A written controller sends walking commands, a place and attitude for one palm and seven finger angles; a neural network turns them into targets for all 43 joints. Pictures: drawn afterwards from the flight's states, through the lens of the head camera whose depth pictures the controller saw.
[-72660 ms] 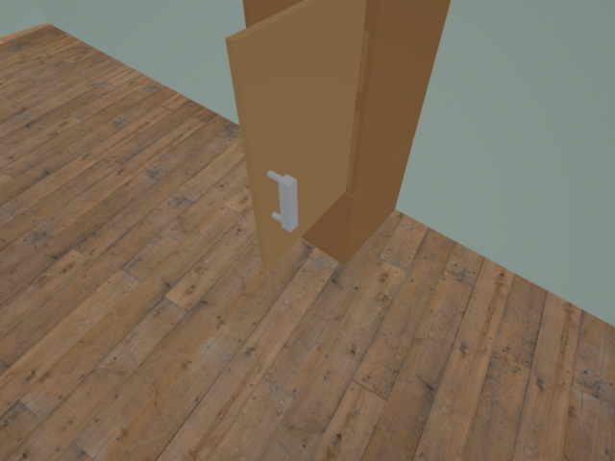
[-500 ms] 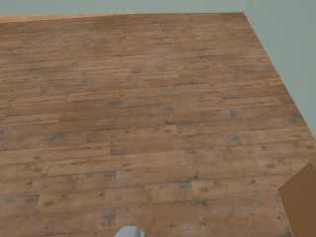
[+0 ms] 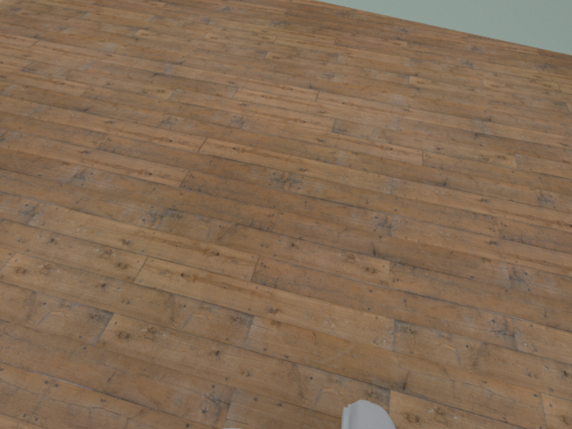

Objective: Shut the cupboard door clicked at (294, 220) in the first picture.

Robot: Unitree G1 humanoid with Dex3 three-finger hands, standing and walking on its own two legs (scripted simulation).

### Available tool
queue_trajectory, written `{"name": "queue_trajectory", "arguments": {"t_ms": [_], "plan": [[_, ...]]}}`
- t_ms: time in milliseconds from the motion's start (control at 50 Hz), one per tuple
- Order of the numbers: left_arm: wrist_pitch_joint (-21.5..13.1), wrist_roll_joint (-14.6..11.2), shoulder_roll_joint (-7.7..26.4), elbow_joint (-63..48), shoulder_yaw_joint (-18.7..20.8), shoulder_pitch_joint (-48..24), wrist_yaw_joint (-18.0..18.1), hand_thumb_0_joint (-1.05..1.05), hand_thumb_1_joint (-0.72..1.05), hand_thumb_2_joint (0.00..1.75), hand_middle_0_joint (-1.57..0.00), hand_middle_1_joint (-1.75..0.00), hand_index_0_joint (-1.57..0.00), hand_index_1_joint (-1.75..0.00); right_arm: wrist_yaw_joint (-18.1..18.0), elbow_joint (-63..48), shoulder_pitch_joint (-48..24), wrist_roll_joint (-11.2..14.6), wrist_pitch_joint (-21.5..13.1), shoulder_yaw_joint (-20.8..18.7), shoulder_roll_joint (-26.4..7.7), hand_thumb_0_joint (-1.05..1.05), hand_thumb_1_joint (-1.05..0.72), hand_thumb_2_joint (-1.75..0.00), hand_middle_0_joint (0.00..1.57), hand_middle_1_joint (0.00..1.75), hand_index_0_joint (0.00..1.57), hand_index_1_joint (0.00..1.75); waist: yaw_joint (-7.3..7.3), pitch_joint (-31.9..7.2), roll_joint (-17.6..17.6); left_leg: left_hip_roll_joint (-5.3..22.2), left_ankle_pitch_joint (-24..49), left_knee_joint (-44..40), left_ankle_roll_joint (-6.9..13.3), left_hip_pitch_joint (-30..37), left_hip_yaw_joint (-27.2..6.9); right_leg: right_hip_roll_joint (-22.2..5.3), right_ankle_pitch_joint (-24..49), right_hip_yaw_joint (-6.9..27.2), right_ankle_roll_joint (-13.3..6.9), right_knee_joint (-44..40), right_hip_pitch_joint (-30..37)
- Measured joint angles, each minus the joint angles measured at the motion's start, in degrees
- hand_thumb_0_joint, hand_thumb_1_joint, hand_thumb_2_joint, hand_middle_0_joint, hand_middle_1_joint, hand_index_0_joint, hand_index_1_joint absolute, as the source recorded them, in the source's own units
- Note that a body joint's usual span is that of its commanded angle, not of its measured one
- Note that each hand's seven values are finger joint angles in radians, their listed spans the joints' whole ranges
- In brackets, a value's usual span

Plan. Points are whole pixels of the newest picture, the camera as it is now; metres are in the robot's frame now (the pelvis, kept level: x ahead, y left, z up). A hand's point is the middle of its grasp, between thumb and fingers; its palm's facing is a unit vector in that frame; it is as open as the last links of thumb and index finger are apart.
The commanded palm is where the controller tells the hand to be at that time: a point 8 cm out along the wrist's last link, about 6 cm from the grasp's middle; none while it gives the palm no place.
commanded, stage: walk to a spot facing it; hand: left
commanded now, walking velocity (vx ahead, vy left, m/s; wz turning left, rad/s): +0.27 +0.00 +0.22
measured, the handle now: out of the picture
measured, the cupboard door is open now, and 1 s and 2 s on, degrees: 3 3 3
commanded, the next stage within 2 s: turn to face it in 0.06 s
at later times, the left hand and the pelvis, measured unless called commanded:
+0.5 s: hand (213, 380) +0.21 +0.13 -0.16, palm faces +0.02 -0.97 -0.23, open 7.1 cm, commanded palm none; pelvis +0.16 -0.05 +0.01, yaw -2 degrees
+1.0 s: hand (207, 310) +0.33 +0.17 -0.15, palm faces -0.29 -0.93 -0.23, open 7.4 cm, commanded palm none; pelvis +0.18 -0.01 +0.01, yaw -22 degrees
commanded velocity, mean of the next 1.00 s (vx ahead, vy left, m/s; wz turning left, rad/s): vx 0.03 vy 0.00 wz -0.48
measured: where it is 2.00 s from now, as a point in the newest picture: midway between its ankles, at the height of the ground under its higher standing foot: outside the picture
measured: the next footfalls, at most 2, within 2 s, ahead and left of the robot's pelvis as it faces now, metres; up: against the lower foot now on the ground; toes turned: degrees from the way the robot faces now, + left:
right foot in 0.26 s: +0.23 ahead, -0.15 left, +0.00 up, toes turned -3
left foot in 0.70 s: +0.26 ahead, +0.08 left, +0.00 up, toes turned -8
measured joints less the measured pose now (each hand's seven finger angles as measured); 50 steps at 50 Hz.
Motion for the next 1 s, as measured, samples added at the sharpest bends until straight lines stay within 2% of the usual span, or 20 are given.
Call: {"name": "queue_trajectory", "arguments": {"t_ms": [60, 120, 200, 260, 280, 320, 360, 400, 460, 520, 620, 680, 700, 720, 740, 780, 820, 860, 920, 1000], "plan": [[0.01, -0.04, -0.16, -1.7, -0.1, -2.44, -0.23, 0.0, 0.91, 0.9, -0.19, -0.3, -0.2, -0.3, -0.22, 1.74, 2.69, 0.14, 0.13, -0.1, 0.63, 0.0, -0.92, -0.9, 0.2, 0.3, 0.21, 0.3, -0.66, -1.54, 0.33, -0.56, 0.41, -4.14, -0.15, 3.57, -1.15, 0.36, 4.17, 0.62, 0.45, -5.85, -2.35], [0.24, -0.15, -0.6, -2.57, -0.43, -4.24, -0.46, 0.0, 0.91, 0.9, -0.19, -0.3, -0.19, -0.3, -0.2, 3.19, 5.26, 0.14, 0.14, -0.22, 1.16, 0.0, -0.92, -0.9, 0.2, 0.3, 0.21, 0.3, -1.52, -2.63, 0.52, -0.93, 0.11, -7.04, -0.58, 6.55, -2.18, 1.0, 7.09, 0.69, 0.65, -13.16, -1.97], [0.14, -0.3, -1.36, -3.03, -1.11, -5.6, -0.55, 0.0, 0.91, 0.9, -0.19, -0.3, -0.2, -0.3, -0.23, 4.92, 7.88, 0.04, 0.24, -0.36, 1.7, 0.01, -0.91, -0.9, 0.2, 0.3, 0.21, 0.3, -2.56, -3.1, 0.63, -0.96, -2.19, -7.64, -1.7, 9.21, -3.08, 2.8, 7.6, 0.15, 0.34, -23.36, 2.01], [-0.8, -0.41, -1.92, -2.62, -1.86, -5.2, -0.29, 0.0, 0.91, 0.9, -0.19, -0.3, -0.2, -0.3, -0.62, 6.48, 9.33, 0.15, 0.38, -0.3, 1.97, 0.01, -0.91, -0.9, 0.2, 0.3, 0.21, 0.3, -2.46, -3.14, 0.53, -0.52, -6.37, -4.37, -3.13, 10.42, -2.73, 4.98, 10.24, -0.87, -0.83, -32.14, 8.13], [-1.4, -0.38, -2.28, -2.24, -2.08, -4.77, -0.12, 0.0, 0.91, 0.9, -0.19, -0.3, -0.2, -0.3, -0.65, 6.98, 9.7, 0.33, 0.42, -0.35, 1.83, 0.01, -0.91, -0.9, 0.2, 0.3, 0.21, 0.3, -2.09, -3.25, 0.92, 0.02, -8.63, -1.57, -3.61, 9.98, -2.49, 5.83, 8.56, -1.0, -2.76, -33.71, 9.79], [-2.22, -0.41, -3.73, -0.85, -2.76, -4.31, 0.24, 0.0, 0.91, 0.9, -0.19, -0.3, -0.2, -0.3, -0.79, 7.8, 8.82, 0.65, 0.91, -0.64, 1.08, 0.01, -0.91, -0.9, 0.2, 0.3, 0.21, 0.3, -1.96, -2.34, 3.01, 1.49, -13.74, 9.2, -3.73, 6.48, -2.85, 7.71, 5.75, -1.55, -4.65, -32.15, 10.41], [-2.33, -0.65, -4.87, 0.44, -3.28, -3.22, 0.54, 0.0, 0.91, 0.9, -0.2, -0.3, -0.2, -0.3, -1.08, 7.93, 7.69, 0.71, 1.43, -0.73, 0.79, 0.01, -0.91, -0.9, 0.2, 0.3, 0.2, 0.3, -1.94, -1.64, 3.38, 1.6, -17.1, 20.07, -4.31, 2.03, -2.73, 8.36, 5.58, -1.56, -4.86, -33.32, 12.16], [-1.93, -1.15, -5.5, 1.26, -2.41, -2.07, 1.53, -0.01, 0.92, 0.9, -0.2, -0.3, -0.2, -0.3, -1.24, 7.54, 6.25, 0.84, 1.89, -0.72, 0.88, 0.01, -0.91, -0.9, 0.2, 0.3, 0.2, 0.3, -1.54, -1.24, 2.89, 2.17, -16.13, 26.15, -5.18, -2.06, -2.21, 8.93, 6.66, -1.05, -5.11, -36.16, 14.02], [-0.99, -1.03, -4.33, 2.09, -1.53, -0.84, 1.96, -0.02, 0.95, 0.9, -0.2, -0.3, -0.2, -0.3, -1.26, 6.06, 3.8, 0.84, 2.7, -0.78, 1.13, 0.01, -0.91, -0.9, 0.2, 0.29, 0.2, 0.3, -0.95, -1.2, 2.12, 3.51, -12.74, 27.68, -6.37, -6.81, -2.08, 9.74, 8.2, -0.12, -5.47, -39.87, 15.66], [0.11, -0.73, -3.61, 2.97, -1.22, 0.41, 1.74, -0.02, 0.95, 0.9, -0.2, -0.3, -0.2, -0.3, -1.18, 4.25, 1.21, 0.66, 3.38, -1.0, 1.11, 0.01, -0.91, -0.9, 0.2, 0.29, 0.2, 0.3, -0.37, -1.39, 1.95, 4.43, -9.8, 24.64, -7.16, -9.07, -2.71, 10.63, 8.88, 1.31, -5.24, -41.46, 16.01], [1.5, -0.44, -3.12, 3.53, -0.67, 1.92, 1.22, -0.01, 0.92, 0.9, -0.2, -0.3, -0.2, -0.3, -1.26, 1.77, -2.26, 0.91, 3.5, -1.03, 1.09, 0.0, -0.91, -0.9, 0.2, 0.29, 0.2, 0.3, 1.09, -1.74, 1.41, 4.11, -9.01, 14.83, -7.62, -7.12, -3.7, 11.74, 8.26, 4.66, -4.24, -40.38, 15.4], [2.36, -0.71, -2.72, 3.37, -0.24, 2.68, 1.06, 0.0, 0.91, 0.9, -0.2, -0.3, -0.2, -0.3, -1.44, 0.52, -2.99, 1.22, 2.69, -0.68, 1.08, 0.0, -0.91, -0.9, 0.2, 0.29, 0.2, 0.3, 1.67, -2.6, 0.78, 3.68, -4.4, 3.64, -7.47, -1.95, -3.66, 12.45, 6.5, 6.89, -2.99, -37.05, 14.04], [2.75, -0.97, -2.49, 3.25, -0.13, 2.78, 0.97, 0.0, 0.91, 0.9, -0.2, -0.3, -0.2, -0.3, -1.55, 0.17, -2.95, 1.08, 2.18, -0.59, 1.08, 0.0, -0.91, -0.9, 0.2, 0.29, 0.2, 0.3, 1.54, -3.01, 0.6, 3.8, -2.48, 1.26, -6.34, -0.88, -3.35, 12.67, 5.16, 7.31, -2.79, -34.92, 13.09], [3.19, -1.14, -2.06, 3.33, 0.02, 2.34, 0.86, 0.0, 0.91, 0.9, -0.2, -0.3, -0.2, -0.3, -1.68, -0.05, -3.01, 0.82, 1.96, -0.44, 1.35, 0.0, -0.91, -0.9, 0.2, 0.29, 0.2, 0.3, 1.53, -2.9, -0.13, 3.55, -2.09, 1.74, -5.16, -0.74, -2.54, 12.4, 0.16, 7.41, -2.59, -31.04, 11.77], [3.61, -1.13, -1.66, 3.19, 0.16, 1.91, 0.71, 0.0, 0.91, 0.9, -0.2, -0.3, -0.2, -0.3, -1.74, -0.37, -2.96, 0.53, 1.96, -0.13, 1.53, 0.0, -0.91, -0.9, 0.2, 0.3, 0.2, 0.3, 1.68, -2.71, -0.56, 3.69, -2.28, 2.09, -4.29, -0.3, -1.66, 12.27, -4.55, 6.8, -2.29, -25.84, 10.12], [4.11, -0.8, -0.84, 2.58, 0.49, 1.11, 0.25, 0.0, 0.91, 0.9, -0.2, -0.3, -0.2, -0.3, -1.92, -0.78, -2.58, 0.13, 2.04, 0.41, 1.82, 0.0, -0.91, -0.9, 0.2, 0.3, 0.2, 0.3, 1.83, -2.45, -0.84, 4.54, -2.41, 1.05, -3.51, 1.28, -0.07, 11.94, -8.3, 4.97, -1.5, -15.06, 6.74], [4.34, -0.67, -0.02, 1.73, 0.92, 0.21, -0.27, 0.0, 0.91, 0.9, -0.2, -0.3, -0.2, -0.3, -2.09, -1.06, -1.99, -0.07, 2.33, 0.75, 1.88, 0.0, -0.91, -0.9, 0.2, 0.3, 0.21, 0.3, 1.75, -2.28, -0.7, 5.48, -1.85, -0.72, -3.43, 2.77, 1.08, 11.17, -8.19, 3.33, -0.65, -7.23, 4.34], [4.5, -0.69, 0.68, 0.78, 1.21, -0.57, -0.66, 0.0, 0.91, 0.9, -0.2, -0.3, -0.2, -0.3, -2.13, -1.06, -1.51, -0.09, 2.62, 0.83, 1.7, 0.0, -0.91, -0.9, 0.2, 0.3, 0.21, 0.3, 1.71, -2.16, -0.44, 6.35, -1.31, -2.12, -3.52, 3.88, 2.36, 10.0, -6.77, 2.22, 0.11, -3.68, 3.25], [4.95, -0.72, 1.42, -0.42, 1.47, -1.49, -1.02, 0.0, 0.91, 0.9, -0.19, -0.3, -0.2, -0.3, -2.0, -0.92, -0.92, -0.05, 2.82, 0.54, 1.21, 0.0, -0.91, -0.9, 0.2, 0.3, 0.21, 0.3, 1.45, -2.05, -0.04, 7.44, -1.16, -3.1, -3.8, 4.75, 4.65, 8.19, -4.78, 1.48, 0.84, -3.79, 3.27], [5.29, -0.59, 1.68, -1.39, 1.34, -2.68, -1.29, 0.0, 0.91, 0.9, -0.19, -0.3, -0.19, -0.3, -1.68, -0.6, -0.03, -0.13, 2.85, -0.22, 0.12, 0.0, -0.91, -0.9, 0.2, 0.3, 0.21, 0.3, 0.49, -1.57, 1.03, 9.01, -1.86, -2.51, -4.38, 4.79, 7.62, 6.39, -4.27, 0.35, 0.82, -11.61, 6.15]]}}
